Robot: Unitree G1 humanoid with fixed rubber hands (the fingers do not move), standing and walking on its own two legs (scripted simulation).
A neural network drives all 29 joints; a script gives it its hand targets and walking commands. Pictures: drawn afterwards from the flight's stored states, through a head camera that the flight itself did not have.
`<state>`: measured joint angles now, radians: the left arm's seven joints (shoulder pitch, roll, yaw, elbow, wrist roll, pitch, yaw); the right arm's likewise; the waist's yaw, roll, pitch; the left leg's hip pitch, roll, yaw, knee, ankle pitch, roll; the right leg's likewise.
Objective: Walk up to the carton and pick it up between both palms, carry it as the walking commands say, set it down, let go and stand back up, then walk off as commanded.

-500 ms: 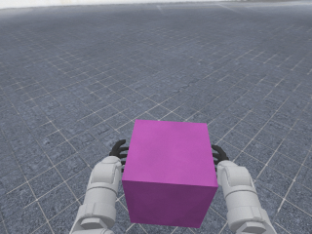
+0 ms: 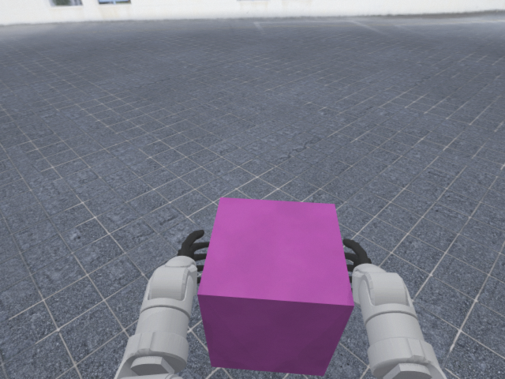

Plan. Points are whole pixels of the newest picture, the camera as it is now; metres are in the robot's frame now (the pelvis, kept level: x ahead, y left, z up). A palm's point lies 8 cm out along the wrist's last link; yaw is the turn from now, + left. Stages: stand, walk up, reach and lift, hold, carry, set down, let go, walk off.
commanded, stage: carry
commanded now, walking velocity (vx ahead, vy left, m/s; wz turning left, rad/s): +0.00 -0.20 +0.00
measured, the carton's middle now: (272, 286) +0.31 +0.00 +0.00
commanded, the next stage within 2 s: none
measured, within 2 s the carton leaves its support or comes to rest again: neither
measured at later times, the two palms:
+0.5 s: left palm (173, 275) +0.26 +0.15 +0.10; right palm (375, 288) +0.24 -0.15 +0.10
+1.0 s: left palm (172, 296) +0.22 +0.15 +0.10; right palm (387, 310) +0.21 -0.15 +0.10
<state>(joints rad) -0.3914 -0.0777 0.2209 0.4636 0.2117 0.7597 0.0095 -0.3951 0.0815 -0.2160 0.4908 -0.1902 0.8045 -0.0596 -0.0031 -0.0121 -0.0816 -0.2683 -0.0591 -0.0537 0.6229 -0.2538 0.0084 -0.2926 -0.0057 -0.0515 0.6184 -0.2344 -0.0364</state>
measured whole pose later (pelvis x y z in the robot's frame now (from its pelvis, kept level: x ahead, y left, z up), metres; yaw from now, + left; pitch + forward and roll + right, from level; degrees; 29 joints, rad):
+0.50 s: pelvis -0.01 +0.01 -0.01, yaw -1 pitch -5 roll -2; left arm -0.28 -0.13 0.18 -0.03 0.11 1.19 0.12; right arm -0.27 0.12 -0.18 -0.01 -0.10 1.22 -0.12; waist -0.01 0.00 -0.17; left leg -0.33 -0.01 0.02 0.72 -0.32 0.04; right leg -0.33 0.01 -0.07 0.70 -0.32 -0.03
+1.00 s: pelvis -0.03 +0.00 +0.00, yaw -2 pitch -2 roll -2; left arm -0.20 -0.14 0.16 -0.17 0.08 1.27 0.14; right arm -0.22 0.14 -0.18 -0.11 -0.08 1.30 -0.14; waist -0.01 0.01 -0.19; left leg -0.36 0.03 0.06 0.70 -0.30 0.06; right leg -0.37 0.02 -0.08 0.81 -0.34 -0.02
